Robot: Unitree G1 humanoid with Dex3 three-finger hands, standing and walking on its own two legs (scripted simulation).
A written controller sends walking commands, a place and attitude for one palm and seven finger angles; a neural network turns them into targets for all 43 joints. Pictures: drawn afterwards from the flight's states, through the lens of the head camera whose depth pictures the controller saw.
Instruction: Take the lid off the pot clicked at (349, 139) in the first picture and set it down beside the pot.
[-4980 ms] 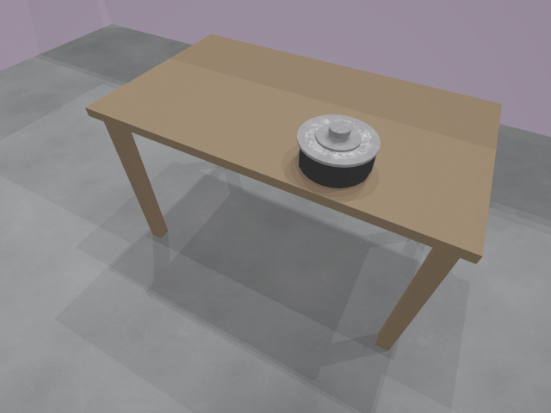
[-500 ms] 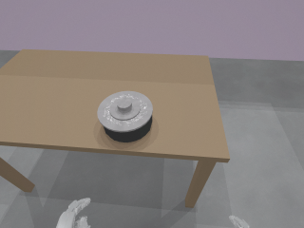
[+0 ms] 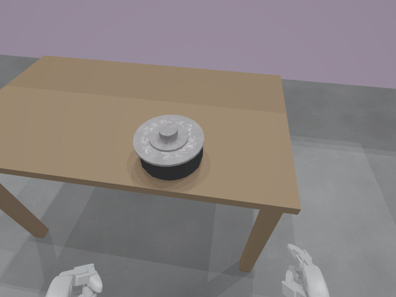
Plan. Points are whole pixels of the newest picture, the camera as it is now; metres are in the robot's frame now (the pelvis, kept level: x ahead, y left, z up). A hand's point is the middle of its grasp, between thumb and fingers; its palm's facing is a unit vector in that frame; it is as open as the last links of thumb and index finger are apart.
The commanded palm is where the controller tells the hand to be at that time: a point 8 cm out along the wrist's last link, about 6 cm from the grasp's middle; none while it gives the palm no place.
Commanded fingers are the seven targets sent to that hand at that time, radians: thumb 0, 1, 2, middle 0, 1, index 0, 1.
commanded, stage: raise the hand higher, near the body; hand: left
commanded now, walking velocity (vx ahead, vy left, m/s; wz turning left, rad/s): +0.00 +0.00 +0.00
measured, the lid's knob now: (168, 131) +0.53 +0.15 +0.01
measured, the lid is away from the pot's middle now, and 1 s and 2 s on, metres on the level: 0.00 0.00 0.00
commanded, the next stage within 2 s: reach forward and open the fingers in 0.80 s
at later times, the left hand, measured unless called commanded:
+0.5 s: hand (79, 262) +0.16 +0.24 +0.03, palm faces +0.23 -0.90 -0.37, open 3.1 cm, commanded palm +0.12 +0.28 +0.06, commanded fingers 0.00 0.90 0.90 -1.30 -1.50 -1.30 -1.50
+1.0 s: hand (66, 223) +0.20 +0.25 +0.10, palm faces +0.18 -0.64 -0.75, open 3.0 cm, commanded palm +0.16 +0.27 +0.13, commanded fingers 0.00 0.75 0.90 -1.18 -1.39 -1.18 -1.39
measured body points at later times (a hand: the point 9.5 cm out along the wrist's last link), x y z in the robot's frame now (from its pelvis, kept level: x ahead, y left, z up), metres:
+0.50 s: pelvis +0.02 +0.01 +0.01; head +0.01 +0.00 +0.46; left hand +0.15 +0.28 +0.05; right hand +0.22 -0.22 -0.06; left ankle +0.03 +0.12 -0.73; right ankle -0.02 -0.10 -0.73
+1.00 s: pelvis +0.02 +0.01 +0.01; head +0.01 -0.01 +0.46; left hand +0.19 +0.28 +0.14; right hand +0.21 -0.20 -0.08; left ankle +0.03 +0.12 -0.73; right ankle -0.02 -0.10 -0.73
